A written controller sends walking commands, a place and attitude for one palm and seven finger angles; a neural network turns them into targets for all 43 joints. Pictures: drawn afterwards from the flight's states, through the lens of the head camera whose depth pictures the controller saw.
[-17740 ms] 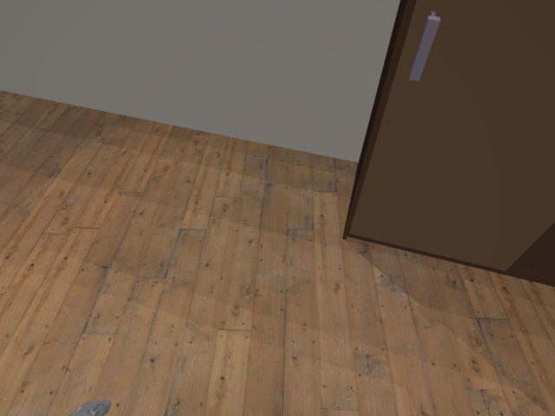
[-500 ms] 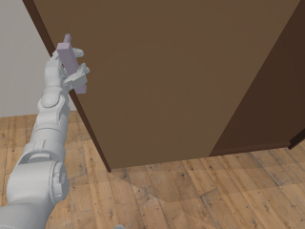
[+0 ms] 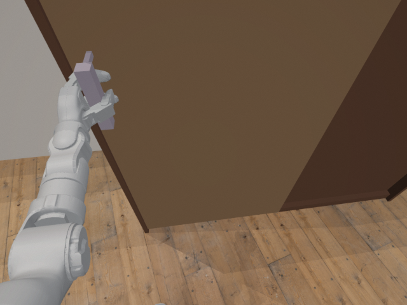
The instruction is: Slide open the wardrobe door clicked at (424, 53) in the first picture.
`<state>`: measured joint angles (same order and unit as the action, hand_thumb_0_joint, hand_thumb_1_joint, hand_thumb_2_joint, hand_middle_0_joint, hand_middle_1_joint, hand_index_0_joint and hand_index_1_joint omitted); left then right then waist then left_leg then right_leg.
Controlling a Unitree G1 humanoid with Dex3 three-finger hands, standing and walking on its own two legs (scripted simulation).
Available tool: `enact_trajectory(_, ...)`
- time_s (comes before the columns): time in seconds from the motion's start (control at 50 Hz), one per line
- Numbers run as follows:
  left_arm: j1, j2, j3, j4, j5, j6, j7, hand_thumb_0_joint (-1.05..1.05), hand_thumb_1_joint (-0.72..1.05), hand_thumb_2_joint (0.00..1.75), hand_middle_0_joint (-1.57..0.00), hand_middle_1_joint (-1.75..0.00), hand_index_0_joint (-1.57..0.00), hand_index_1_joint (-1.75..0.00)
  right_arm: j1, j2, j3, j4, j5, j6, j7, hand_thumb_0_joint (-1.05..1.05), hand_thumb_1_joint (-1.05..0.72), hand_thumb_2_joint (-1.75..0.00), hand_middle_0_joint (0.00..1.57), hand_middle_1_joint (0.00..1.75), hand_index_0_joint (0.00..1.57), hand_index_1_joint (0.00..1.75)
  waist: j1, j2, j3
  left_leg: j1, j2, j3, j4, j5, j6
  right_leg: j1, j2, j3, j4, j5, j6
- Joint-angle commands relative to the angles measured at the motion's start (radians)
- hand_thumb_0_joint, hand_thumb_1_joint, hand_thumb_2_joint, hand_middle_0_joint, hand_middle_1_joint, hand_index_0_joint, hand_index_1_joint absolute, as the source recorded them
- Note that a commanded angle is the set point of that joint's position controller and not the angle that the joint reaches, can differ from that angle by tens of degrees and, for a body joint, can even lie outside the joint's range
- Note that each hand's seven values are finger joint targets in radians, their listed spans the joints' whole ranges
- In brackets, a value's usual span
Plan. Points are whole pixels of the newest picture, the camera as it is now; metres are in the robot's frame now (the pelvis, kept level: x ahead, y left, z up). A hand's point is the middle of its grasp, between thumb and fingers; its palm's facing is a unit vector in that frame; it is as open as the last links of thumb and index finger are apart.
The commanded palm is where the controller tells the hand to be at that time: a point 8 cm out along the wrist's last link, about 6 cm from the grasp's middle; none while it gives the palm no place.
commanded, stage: grip the handle and tug to test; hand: left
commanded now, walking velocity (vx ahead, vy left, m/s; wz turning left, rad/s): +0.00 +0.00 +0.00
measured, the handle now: (98, 91) +0.51 +0.21 +0.15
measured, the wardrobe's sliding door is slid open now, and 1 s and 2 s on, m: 0.00 0.03 0.20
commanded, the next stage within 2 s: tug the door sideways, standing still in 0.16 s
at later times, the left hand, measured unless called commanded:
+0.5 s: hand (107, 104) +0.47 +0.18 +0.15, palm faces +0.13 -0.99 +0.00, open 5.7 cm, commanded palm +0.44 +0.21 +0.15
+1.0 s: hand (124, 103) +0.47 +0.15 +0.15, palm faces +0.16 -0.98 -0.07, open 5.7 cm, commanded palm +0.44 +0.19 +0.15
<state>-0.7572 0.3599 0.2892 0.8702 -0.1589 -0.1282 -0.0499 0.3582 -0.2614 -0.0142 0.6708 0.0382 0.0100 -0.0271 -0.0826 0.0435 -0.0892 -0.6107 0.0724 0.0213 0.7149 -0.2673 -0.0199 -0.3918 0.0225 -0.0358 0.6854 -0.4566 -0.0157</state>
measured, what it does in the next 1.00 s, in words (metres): stands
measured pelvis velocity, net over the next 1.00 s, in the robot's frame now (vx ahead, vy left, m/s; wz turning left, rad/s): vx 0.00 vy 0.00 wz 0.05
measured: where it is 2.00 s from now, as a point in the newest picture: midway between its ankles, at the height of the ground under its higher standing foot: outside the picture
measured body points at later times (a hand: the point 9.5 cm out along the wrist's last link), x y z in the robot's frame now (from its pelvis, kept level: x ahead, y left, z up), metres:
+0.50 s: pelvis +0.03 +0.00 +0.01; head +0.07 +0.00 +0.45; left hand +0.45 +0.23 +0.15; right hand +0.14 -0.25 -0.11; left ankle +0.05 +0.13 -0.71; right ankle -0.07 -0.11 -0.71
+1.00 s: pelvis +0.00 +0.00 +0.00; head +0.05 -0.01 +0.44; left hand +0.45 +0.20 +0.15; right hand +0.06 -0.26 -0.13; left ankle +0.05 +0.14 -0.71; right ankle -0.07 -0.12 -0.71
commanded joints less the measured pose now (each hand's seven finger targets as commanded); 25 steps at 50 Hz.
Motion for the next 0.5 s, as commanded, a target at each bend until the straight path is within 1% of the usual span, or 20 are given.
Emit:
enact_trajectory(0.0,-0.333,0.080,-0.055,-0.330,-0.007,-0.059,-0.037,0.00,0.90,0.90,-0.45,-1.40,-0.45,-1.40,0.015,-0.138,-0.053,-0.121,0.007,-0.030,-0.005,0.00,-0.90,-0.90,0.20,0.30,0.20,0.30,0.014,0.038,-0.381,0.488,-0.053,-0.026,-0.011,0.385,0.056,-0.065,0.039,-0.011,-0.083,0.566,0.007)
enact_trajectory(0.02,-0.321,0.063,-0.066,-0.351,-0.011,-0.049,-0.037,0.00,0.90,0.90,-0.45,-1.40,-0.45,-1.40,0.014,-0.137,-0.053,-0.124,0.007,-0.032,-0.002,0.00,-0.90,-0.90,0.20,0.30,0.20,0.30,0.013,0.030,-0.378,0.490,-0.054,-0.026,-0.012,0.390,0.057,-0.064,0.040,-0.013,-0.086,0.572,0.009)
enact_trajectory(0.06,-0.266,0.066,-0.057,-0.382,-0.013,-0.034,-0.031,0.00,0.90,0.90,-0.45,-1.40,-0.45,-1.40,0.008,-0.139,-0.057,-0.127,0.010,-0.032,-0.002,0.00,-0.90,-0.90,0.20,0.30,0.20,0.30,0.023,0.015,-0.382,0.495,-0.052,-0.023,-0.013,0.415,0.058,-0.046,0.040,-0.014,-0.085,0.599,0.010)
enact_trajectory(0.1,-0.231,0.041,-0.074,-0.442,-0.017,-0.018,-0.031,0.00,0.90,0.90,-0.45,-1.40,-0.45,-1.40,-0.001,-0.134,-0.057,-0.136,0.009,-0.035,0.002,0.00,-0.90,-0.90,0.20,0.30,0.20,0.30,0.027,0.035,-0.384,0.512,-0.055,-0.019,-0.013,0.450,0.058,-0.035,0.040,-0.015,-0.086,0.632,0.010)
enact_trajectory(0.12,-0.182,0.059,-0.054,-0.452,-0.017,-0.008,-0.029,0.00,0.90,0.90,-0.45,-1.40,-0.45,-1.40,0.001,-0.136,-0.058,-0.136,0.008,-0.033,0.002,0.00,-0.90,-0.90,0.20,0.30,0.20,0.30,0.039,0.017,-0.390,0.511,-0.051,-0.021,-0.016,0.467,0.057,-0.016,0.040,-0.018,-0.082,0.645,0.008)
enact_trajectory(0.14,-0.161,0.053,-0.064,-0.463,-0.017,0.001,-0.027,0.00,0.90,0.90,-0.45,-1.40,-0.45,-1.40,0.000,-0.138,-0.056,-0.139,0.008,-0.032,0.001,0.00,-0.90,-0.90,0.20,0.30,0.20,0.30,0.035,-0.002,-0.379,0.499,-0.054,-0.016,-0.015,0.483,0.062,0.006,0.038,-0.016,-0.086,0.671,0.011)
enact_trajectory(0.16,-0.166,0.041,-0.070,-0.497,-0.020,0.009,-0.027,0.00,0.90,0.90,-0.45,-1.40,-0.45,-1.40,-0.010,-0.133,-0.056,-0.142,0.010,-0.034,0.003,0.00,-0.90,-0.90,0.20,0.30,0.20,0.30,0.039,0.017,-0.385,0.508,-0.054,-0.015,-0.019,0.500,0.061,0.005,0.037,-0.016,-0.083,0.693,0.012)
enact_trajectory(0.18,-0.153,0.060,-0.051,-0.523,-0.021,0.015,-0.026,0.00,0.90,0.90,-0.45,-1.40,-0.45,-1.40,-0.008,-0.134,-0.058,-0.143,0.009,-0.034,0.003,0.00,-0.90,-0.90,0.20,0.30,0.20,0.30,0.044,0.022,-0.397,0.521,-0.053,-0.016,-0.019,0.516,0.059,0.014,0.037,-0.016,-0.083,0.702,0.011)
enact_trajectory(0.22,-0.095,0.051,-0.054,-0.542,-0.022,0.035,-0.027,0.00,0.90,0.90,-0.45,-1.40,-0.45,-1.40,-0.017,-0.132,-0.057,-0.149,0.010,-0.031,0.001,0.00,-0.90,-0.90,0.20,0.30,0.20,0.30,0.049,-0.007,-0.382,0.507,-0.052,-0.012,-0.026,0.527,0.058,0.037,0.035,-0.018,-0.086,0.719,0.013)
enact_trajectory(0.24,-0.093,0.042,-0.065,-0.563,-0.023,0.038,-0.025,0.00,0.90,0.90,-0.45,-1.40,-0.45,-1.40,-0.021,-0.130,-0.055,-0.153,0.009,-0.031,-0.001,0.00,-0.90,-0.90,0.20,0.30,0.20,0.30,0.047,0.001,-0.369,0.504,-0.054,-0.010,-0.027,0.533,0.062,0.046,0.034,-0.017,-0.089,0.724,0.013)
enact_trajectory(0.26,-0.120,0.125,0.002,-0.548,-0.019,0.041,-0.021,0.00,0.90,0.90,-0.45,-1.40,-0.45,-1.40,-0.020,-0.139,-0.056,-0.143,0.009,-0.027,-0.006,0.00,-0.90,-0.90,0.20,0.30,0.20,0.30,0.049,-0.017,-0.363,0.494,-0.053,-0.012,-0.033,0.515,0.060,0.049,0.033,-0.013,-0.094,0.725,0.014)
enact_trajectory(0.28,-0.171,0.114,-0.014,-0.538,-0.015,0.047,-0.020,0.00,0.90,0.90,-0.45,-1.40,-0.45,-1.40,-0.023,-0.136,-0.051,-0.139,0.008,-0.023,-0.011,0.00,-0.90,-0.90,0.20,0.30,0.20,0.30,0.035,-0.011,-0.346,0.482,-0.058,-0.009,-0.039,0.491,0.061,0.044,0.031,-0.010,-0.099,0.715,0.015)
enact_trajectory(0.3,-0.251,0.107,-0.027,-0.519,-0.010,0.050,-0.018,0.00,0.90,0.90,-0.45,-1.40,-0.45,-1.40,-0.023,-0.134,-0.048,-0.130,0.008,-0.021,-0.017,0.00,-0.90,-0.90,0.20,0.30,0.20,0.30,0.011,-0.018,-0.310,0.476,-0.058,-0.011,-0.039,0.466,0.061,0.020,0.031,-0.009,-0.107,0.698,0.016)
enact_trajectory(0.34,-0.374,0.120,-0.029,-0.460,-0.001,0.054,-0.009,0.00,0.90,0.90,-0.45,-1.40,-0.45,-1.40,-0.008,-0.135,-0.045,-0.105,0.002,-0.014,-0.029,0.00,-0.90,-0.90,0.20,0.30,0.20,0.30,-0.019,-0.027,-0.264,0.457,-0.062,-0.013,-0.035,0.418,0.065,-0.012,0.028,-0.005,-0.121,0.658,0.018)
enact_trajectory(0.36,-0.387,0.092,-0.040,-0.445,0.003,0.054,-0.007,0.00,0.90,0.90,-0.45,-1.40,-0.45,-1.40,-0.013,-0.129,-0.048,-0.102,0.003,-0.015,-0.030,0.00,-0.90,-0.90,0.20,0.30,0.20,0.30,-0.013,-0.005,-0.295,0.483,-0.061,-0.017,-0.035,0.429,0.061,-0.028,0.027,-0.006,-0.116,0.648,0.016)
enact_trajectory(0.38,-0.393,0.053,-0.065,-0.439,0.002,0.056,-0.006,0.00,0.90,0.90,-0.45,-1.40,-0.45,-1.40,-0.013,-0.124,-0.048,-0.099,0.001,-0.016,-0.030,0.00,-0.90,-0.90,0.20,0.30,0.20,0.30,-0.014,0.044,-0.315,0.517,-0.062,-0.020,-0.025,0.461,0.057,-0.046,0.026,-0.008,-0.111,0.650,0.011)
enact_trajectory(0.4,-0.395,0.025,-0.080,-0.419,-0.001,0.060,-0.006,0.00,0.90,0.90,-0.45,-1.40,-0.45,-1.40,-0.006,-0.121,-0.047,-0.094,-0.001,-0.018,-0.027,0.00,-0.90,-0.90,0.20,0.30,0.20,0.30,-0.016,0.037,-0.322,0.535,-0.062,-0.027,-0.016,0.497,0.057,-0.059,0.027,-0.012,-0.107,0.662,0.011)
enact_trajectory(0.44,-0.417,-0.001,-0.108,-0.425,0.004,0.049,-0.002,0.00,0.90,0.90,-0.45,-1.40,-0.45,-1.40,0.008,-0.122,-0.051,-0.087,-0.007,-0.020,-0.024,0.00,-0.90,-0.90,0.20,0.30,0.20,0.30,-0.023,0.007,-0.361,0.551,-0.062,-0.036,0.001,0.555,0.060,-0.047,0.027,-0.013,-0.093,0.698,0.012)
enact_trajectory(0.46,-0.429,-0.017,-0.119,-0.419,0.002,0.045,-0.001,0.00,0.90,0.90,-0.45,-1.40,-0.45,-1.40,-0.001,-0.119,-0.053,-0.085,-0.005,-0.022,-0.021,0.00,-0.90,-0.90,0.20,0.30,0.20,0.30,-0.022,0.017,-0.375,0.563,-0.062,-0.035,0.003,0.549,0.058,-0.062,0.027,-0.011,-0.092,0.699,0.014)
enact_trajectory(0.48,-0.446,-0.041,-0.140,-0.410,0.003,0.041,0.002,0.00,0.90,0.90,-0.45,-1.40,-0.45,-1.40,0.000,-0.118,-0.052,-0.082,-0.007,-0.022,-0.020,0.00,-0.90,-0.90,0.20,0.30,0.20,0.30,-0.028,0.009,-0.376,0.568,-0.059,-0.043,0.002,0.541,0.055,-0.072,0.027,-0.016,-0.089,0.676,0.013)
